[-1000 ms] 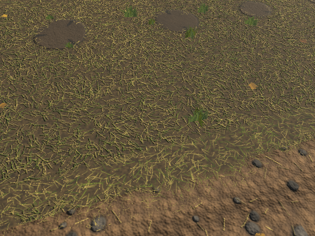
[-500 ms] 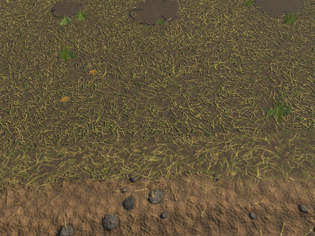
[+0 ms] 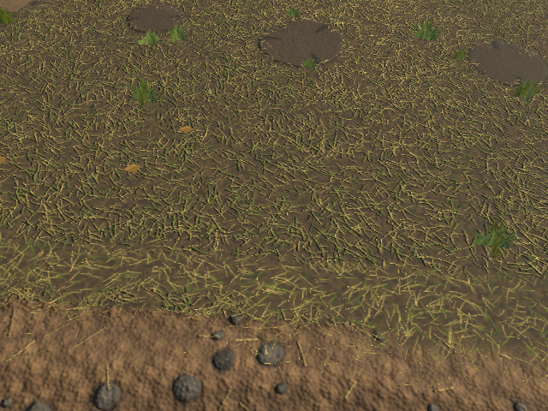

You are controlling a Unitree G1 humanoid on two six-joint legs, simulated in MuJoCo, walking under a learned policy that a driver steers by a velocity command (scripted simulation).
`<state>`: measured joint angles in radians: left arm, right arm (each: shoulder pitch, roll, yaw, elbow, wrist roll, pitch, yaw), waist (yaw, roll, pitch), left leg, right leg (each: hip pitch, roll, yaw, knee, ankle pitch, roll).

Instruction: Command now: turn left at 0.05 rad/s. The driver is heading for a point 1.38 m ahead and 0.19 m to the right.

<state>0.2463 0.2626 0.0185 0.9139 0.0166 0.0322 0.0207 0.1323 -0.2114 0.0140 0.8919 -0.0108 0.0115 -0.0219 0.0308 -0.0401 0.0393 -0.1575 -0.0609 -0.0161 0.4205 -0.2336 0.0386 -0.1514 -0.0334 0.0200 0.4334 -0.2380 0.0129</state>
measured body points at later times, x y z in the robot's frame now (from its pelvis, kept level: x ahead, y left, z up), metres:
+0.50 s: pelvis -0.01 -0.02 +0.00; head +0.00 -0.02 +0.45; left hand +0.02 +0.22 -0.15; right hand +0.01 -0.27 -0.15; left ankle -0.01 +0.10 -0.74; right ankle -0.01 -0.13 -0.74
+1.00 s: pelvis +0.13 +0.01 +0.00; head +0.14 +0.03 +0.45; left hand +0.24 +0.25 -0.14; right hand +0.02 -0.21 -0.13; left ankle +0.02 +0.08 -0.74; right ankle +0.20 -0.12 -0.68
